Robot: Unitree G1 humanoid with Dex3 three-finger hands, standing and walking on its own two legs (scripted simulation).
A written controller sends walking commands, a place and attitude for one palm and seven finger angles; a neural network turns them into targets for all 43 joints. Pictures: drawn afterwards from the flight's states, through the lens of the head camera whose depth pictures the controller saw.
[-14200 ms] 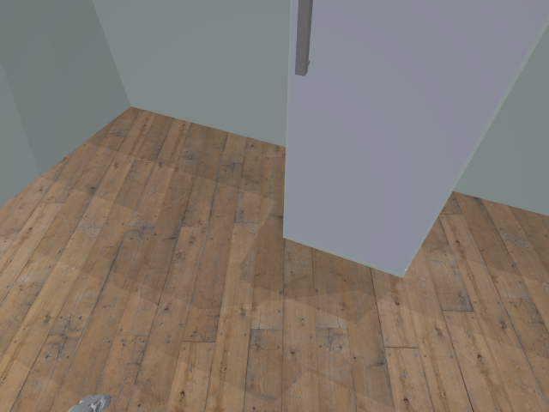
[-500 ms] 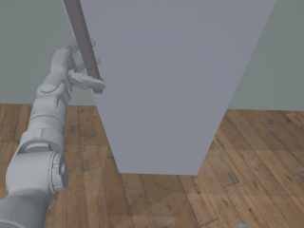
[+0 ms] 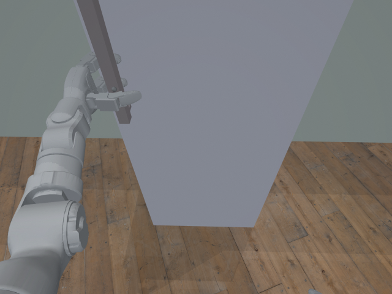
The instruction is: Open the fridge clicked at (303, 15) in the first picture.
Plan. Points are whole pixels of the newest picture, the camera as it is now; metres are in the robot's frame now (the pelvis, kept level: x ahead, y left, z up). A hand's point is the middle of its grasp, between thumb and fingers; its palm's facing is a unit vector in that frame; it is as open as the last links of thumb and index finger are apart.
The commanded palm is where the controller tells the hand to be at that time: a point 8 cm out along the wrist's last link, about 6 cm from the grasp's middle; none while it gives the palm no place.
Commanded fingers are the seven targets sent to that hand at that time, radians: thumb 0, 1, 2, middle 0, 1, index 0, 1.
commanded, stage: grip the handle and tug to test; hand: left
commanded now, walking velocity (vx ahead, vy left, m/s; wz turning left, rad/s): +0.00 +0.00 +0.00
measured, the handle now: (108, 50) +0.52 +0.18 +0.25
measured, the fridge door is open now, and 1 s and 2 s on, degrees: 0 0 12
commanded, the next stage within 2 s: pull the door a little, standing still in 1.06 s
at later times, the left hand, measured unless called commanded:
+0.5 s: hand (116, 88) +0.46 +0.16 +0.20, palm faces +0.00 -1.00 +0.00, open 6.6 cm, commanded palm +0.43 +0.21 +0.20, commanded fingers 0.00 0.90 0.90 -0.45 -1.40 -0.45 -1.40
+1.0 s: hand (116, 89) +0.46 +0.16 +0.20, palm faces +0.00 -1.00 +0.00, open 6.6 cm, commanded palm +0.41 +0.21 +0.20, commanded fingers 0.00 0.90 0.90 -0.45 -1.40 -0.45 -1.40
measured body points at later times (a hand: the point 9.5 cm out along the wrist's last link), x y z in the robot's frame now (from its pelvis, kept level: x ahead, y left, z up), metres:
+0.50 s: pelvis +0.01 +0.00 +0.00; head +0.02 -0.01 +0.45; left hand +0.45 +0.21 +0.20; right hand +0.11 -0.26 -0.11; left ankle -0.02 +0.12 -0.74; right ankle -0.01 -0.14 -0.74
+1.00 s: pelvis +0.02 +0.00 +0.00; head +0.03 -0.01 +0.45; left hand +0.45 +0.21 +0.20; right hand +0.12 -0.26 -0.11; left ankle -0.02 +0.12 -0.74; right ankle -0.01 -0.14 -0.74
